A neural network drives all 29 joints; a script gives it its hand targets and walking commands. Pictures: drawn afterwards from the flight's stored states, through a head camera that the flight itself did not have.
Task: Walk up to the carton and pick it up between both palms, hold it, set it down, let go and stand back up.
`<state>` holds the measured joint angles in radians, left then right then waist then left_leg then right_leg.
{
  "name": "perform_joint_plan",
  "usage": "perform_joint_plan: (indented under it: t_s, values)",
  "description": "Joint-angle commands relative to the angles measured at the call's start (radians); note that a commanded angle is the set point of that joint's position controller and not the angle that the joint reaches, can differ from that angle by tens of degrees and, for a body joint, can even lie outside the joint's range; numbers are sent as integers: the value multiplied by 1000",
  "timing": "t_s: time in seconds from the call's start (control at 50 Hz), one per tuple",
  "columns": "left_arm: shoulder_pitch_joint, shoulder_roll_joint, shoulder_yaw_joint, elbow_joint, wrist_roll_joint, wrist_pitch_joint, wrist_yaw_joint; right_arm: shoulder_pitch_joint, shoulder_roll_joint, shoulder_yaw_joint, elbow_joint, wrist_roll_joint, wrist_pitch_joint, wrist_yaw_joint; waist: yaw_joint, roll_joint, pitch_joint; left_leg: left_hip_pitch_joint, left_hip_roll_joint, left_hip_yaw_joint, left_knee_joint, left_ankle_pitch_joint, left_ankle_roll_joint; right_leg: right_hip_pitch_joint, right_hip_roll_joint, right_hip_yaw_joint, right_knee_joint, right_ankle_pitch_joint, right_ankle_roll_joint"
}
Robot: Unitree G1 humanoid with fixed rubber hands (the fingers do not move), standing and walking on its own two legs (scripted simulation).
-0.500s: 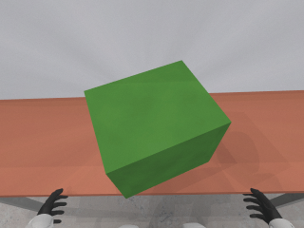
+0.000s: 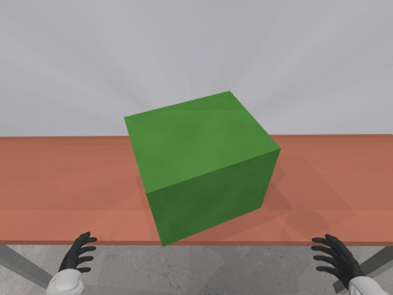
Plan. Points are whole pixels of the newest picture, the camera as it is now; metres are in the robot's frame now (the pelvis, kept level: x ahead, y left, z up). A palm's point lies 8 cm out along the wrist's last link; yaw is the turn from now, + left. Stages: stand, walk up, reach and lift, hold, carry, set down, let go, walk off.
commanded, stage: reach and lift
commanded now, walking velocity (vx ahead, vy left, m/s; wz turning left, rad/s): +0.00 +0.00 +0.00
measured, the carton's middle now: (197, 165) +0.41 +0.01 +0.01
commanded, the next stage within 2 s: none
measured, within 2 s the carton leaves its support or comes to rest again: neither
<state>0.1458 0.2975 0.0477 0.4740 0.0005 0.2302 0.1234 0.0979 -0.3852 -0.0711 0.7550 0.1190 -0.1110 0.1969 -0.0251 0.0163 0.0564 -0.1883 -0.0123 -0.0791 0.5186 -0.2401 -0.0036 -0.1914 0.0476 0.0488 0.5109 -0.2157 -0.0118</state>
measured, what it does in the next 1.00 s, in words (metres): shifts its weight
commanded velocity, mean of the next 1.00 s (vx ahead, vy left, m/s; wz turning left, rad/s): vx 0.00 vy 0.00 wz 0.00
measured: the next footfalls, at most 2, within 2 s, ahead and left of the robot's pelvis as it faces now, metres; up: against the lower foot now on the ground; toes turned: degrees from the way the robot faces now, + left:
none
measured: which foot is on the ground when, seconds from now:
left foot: down 0.00-1.00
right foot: down 0.00-1.00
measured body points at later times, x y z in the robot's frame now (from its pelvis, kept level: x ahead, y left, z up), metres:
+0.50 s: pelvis +0.03 +0.00 +0.00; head +0.01 +0.00 +0.45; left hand +0.24 +0.25 -0.01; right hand +0.23 -0.28 -0.01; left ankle +0.04 +0.13 -0.73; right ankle +0.04 -0.11 -0.73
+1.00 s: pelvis +0.07 -0.01 +0.01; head +0.07 -0.01 +0.46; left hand +0.24 +0.22 +0.01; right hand +0.26 -0.30 +0.00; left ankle +0.04 +0.13 -0.73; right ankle +0.05 -0.11 -0.73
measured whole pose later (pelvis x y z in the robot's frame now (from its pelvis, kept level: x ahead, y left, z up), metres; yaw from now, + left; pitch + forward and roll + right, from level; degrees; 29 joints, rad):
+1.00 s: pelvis +0.07 -0.01 +0.01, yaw +1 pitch +1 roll +0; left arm 0.46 0.11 0.05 0.07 -0.01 -0.15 0.20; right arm 0.21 -0.47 0.02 0.58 0.49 -0.43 0.30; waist -0.03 0.00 -0.01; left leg -0.20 0.01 -0.08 0.46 -0.26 -0.03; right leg -0.19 0.05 0.04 0.44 -0.27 -0.04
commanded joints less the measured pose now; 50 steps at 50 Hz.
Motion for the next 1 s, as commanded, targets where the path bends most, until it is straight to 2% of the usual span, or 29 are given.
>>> perform_joint_plan:
  t_s: [0.0, 0.02, 0.04, 0.08, 0.1, 0.12, 0.14, 0.16, 0.22, 0.28, 0.3, 0.34, 0.4, 0.42, 0.46, 0.5, 0.52, 0.56, 0.58, 0.64, 0.68, 0.7, 0.78, 0.82, 0.84, 0.86, 0.94, 0.96, 0.98]
  values:
    - [-201, 25, 140, -153, 11, -83, 38, -157, -312, -74, -269, 75, 3, 15, 44, 51, -89, -686, 133, 66, -334, -467, 108, 572, 50, -27, 50, -88, 52]
    - [-186, 24, 144, -170, 4, -89, 40, -144, -305, -63, -288, 77, 7, 15, 54, 22, -104, -645, 119, 84, -314, -424, 102, 544, 35, -16, 23, -109, 50]
    - [-191, 32, 147, -156, -12, -91, 37, -153, -281, -57, -312, 81, 10, 13, 66, -19, -99, -583, 92, 96, -272, -365, 92, 465, 7, 14, -25, -192, 43]
    - [-200, 28, 136, -165, -47, -89, 41, -168, -250, -48, -345, 61, 20, 14, 65, -93, -108, -393, 40, 112, -193, -271, 61, 266, -44, 66, -135, -374, 22]
    - [-191, 35, 139, -180, -57, -87, 44, -163, -229, -44, -375, 59, 19, 11, 83, -129, -105, -291, 12, 122, -157, -198, 46, 162, -69, 85, -187, -425, 9]
    - [-182, 36, 132, -193, -78, -84, 42, -150, -208, -36, -396, 67, 23, 8, 84, -174, -94, -190, -18, 127, -117, -135, 30, 53, -99, 106, -242, -479, -2]
    - [-177, 25, 123, -208, -96, -86, 42, -140, -204, -28, -413, 74, 23, 8, 77, -188, -95, -109, -24, 118, -107, -98, 15, -16, -112, 113, -270, -489, -8]
    - [-183, 26, 108, -203, -106, -92, 45, -152, -201, -33, -420, 76, 23, 9, 82, -169, -84, -101, -17, 111, -121, -96, 13, -39, -111, 102, -270, -462, 1]
    - [-156, 11, 108, -228, -112, -119, 42, -124, -204, -38, -468, 79, 3, 8, 97, -199, -95, -105, -12, 110, -123, -85, 23, -25, -110, 100, -266, -439, 6]
    - [-146, -6, 94, -285, -124, -153, 61, -120, -222, -38, -502, 118, -25, 20, 112, -162, -123, -105, -7, 103, -133, -88, 12, -26, -102, 88, -238, -380, 2]
    - [-120, -24, 76, -306, -131, -162, 65, -110, -232, -47, -502, 127, -35, 28, 106, -161, -123, -97, -5, 103, -146, -85, 9, -32, -96, 77, -235, -345, -2]
    - [-103, -60, 46, -331, -129, -180, 77, -101, -247, -47, -473, 157, -55, 43, 107, -113, -137, -83, 4, 95, -158, -79, -6, -36, -85, 57, -216, -285, -11]
    - [-8, -121, 8, -365, -106, -187, 90, -44, -300, -41, -387, 189, -66, 72, 104, -63, -128, -20, 22, 88, -189, -47, -21, -55, -53, 7, -202, -155, -30]
    - [14, -133, 3, -356, -98, -191, 91, -23, -305, -37, -323, 197, -66, 81, 94, -55, -101, -18, 24, 83, -195, -37, -25, -52, -50, 2, -202, -125, -32]
    - [37, -152, -9, -368, -88, -194, 90, -14, -328, -30, -280, 216, -68, 97, 88, -40, -91, -5, 33, 75, -203, -31, -30, -64, -38, -6, -202, -109, -44]
    - [93, -172, -24, -406, -69, -205, 88, 18, -352, -24, -230, 223, -87, 107, 79, -27, -76, 34, 37, 78, -204, 70, -39, -62, -14, -34, -191, 11, -50]
    - [107, -181, -24, -422, -58, -216, 91, 18, -352, -10, -216, 243, -104, 113, 91, 11, -101, 44, 38, 78, -192, 149, -49, -47, -9, -33, -186, 74, -59]
    - [146, -196, -40, -485, -45, -244, 92, 48, -360, -4, -213, 266, -140, 121, 79, 23, -146, 73, 37, 67, -159, 263, -63, -16, 6, -37, -176, 162, -69]
    - [159, -203, -48, -530, -53, -270, 96, 65, -362, 8, -250, 287, -167, 122, 79, 23, -185, 90, 33, 68, -140, 335, -70, -1, 15, -42, -159, 219, -67]
    - [222, -199, -46, -594, -49, -336, 98, 109, -358, 36, -327, 326, -254, 117, 87, -17, -270, 107, 28, 70, -87, 491, -69, 53, 21, -34, -131, 375, -67]
    - [282, -195, -33, -590, -36, -378, 97, 148, -348, 70, -334, 349, -306, 111, 99, -43, -304, 90, 18, 79, -62, 533, -62, 91, 13, -20, -105, 499, -57]
    - [297, -197, -35, -629, -40, -398, 98, 164, -358, 71, -348, 365, -327, 108, 91, -64, -314, 78, 17, 72, -55, 539, -60, 102, 14, -16, -92, 542, -50]
    - [378, -215, -20, -565, -39, -440, 85, 209, -347, 133, -311, 397, -373, 103, 87, -111, -240, 33, 5, 78, -63, 493, -41, 123, 3, 1, -96, 605, -36]
    - [364, -219, -17, -535, -27, -446, 84, 195, -354, 155, -273, 409, -378, 109, 92, -112, -200, 30, 6, 79, -72, 450, -35, 91, 9, -3, -110, 534, -41]
    - [355, -230, -28, -539, -34, -444, 85, 179, -360, 149, -267, 416, -376, 113, 85, -90, -183, 40, 6, 79, -83, 435, -36, 65, 16, -8, -122, 477, -47]
    - [338, -227, -30, -515, -41, -441, 83, 167, -366, 144, -246, 412, -371, 113, 71, -99, -162, 42, 10, 75, -88, 401, -34, 46, 21, -10, -139, 416, -52]
    - [223, -220, -39, -558, -61, -424, 102, 63, -365, 130, -303, 417, -346, 115, 91, -73, -163, 30, 14, 89, -110, 276, -27, -10, 21, 5, -172, 200, -71]
    - [173, -219, -55, -574, -73, -412, 108, 10, -381, 107, -327, 409, -335, 116, 74, -88, -163, 36, 18, 83, -119, 211, -25, -33, 20, 4, -179, 134, -76]
    - [163, -224, -59, -569, -75, -399, 115, 2, -384, 104, -328, 402, -324, 115, 83, -82, -145, 28, 20, 86, -127, 182, -24, -49, 18, 4, -185, 103, -76]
